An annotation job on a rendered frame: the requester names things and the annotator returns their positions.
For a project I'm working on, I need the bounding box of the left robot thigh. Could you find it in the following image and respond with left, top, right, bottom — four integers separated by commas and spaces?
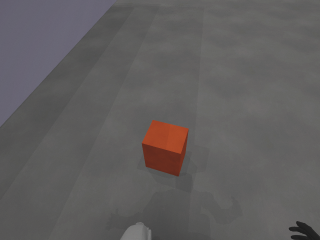
120, 224, 152, 240

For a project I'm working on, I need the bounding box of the carton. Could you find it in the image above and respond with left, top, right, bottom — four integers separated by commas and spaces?
142, 120, 189, 176

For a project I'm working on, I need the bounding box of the robot right hand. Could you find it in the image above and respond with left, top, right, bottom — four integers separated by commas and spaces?
289, 221, 320, 240

